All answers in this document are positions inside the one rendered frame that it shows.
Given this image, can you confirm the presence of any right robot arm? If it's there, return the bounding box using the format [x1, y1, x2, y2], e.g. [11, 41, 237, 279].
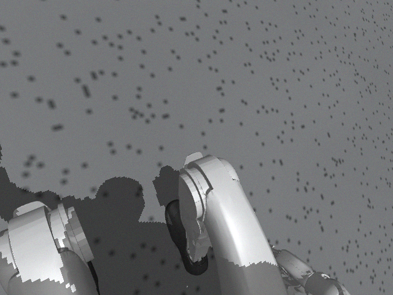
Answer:
[305, 272, 351, 295]

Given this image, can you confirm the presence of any left robot foot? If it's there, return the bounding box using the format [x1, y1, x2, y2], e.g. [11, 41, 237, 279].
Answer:
[87, 261, 100, 295]

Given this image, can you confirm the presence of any right robot hand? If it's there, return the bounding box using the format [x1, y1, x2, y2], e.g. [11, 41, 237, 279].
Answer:
[269, 244, 316, 295]

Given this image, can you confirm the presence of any right robot foot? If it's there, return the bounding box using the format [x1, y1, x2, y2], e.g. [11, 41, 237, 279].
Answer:
[165, 200, 208, 275]

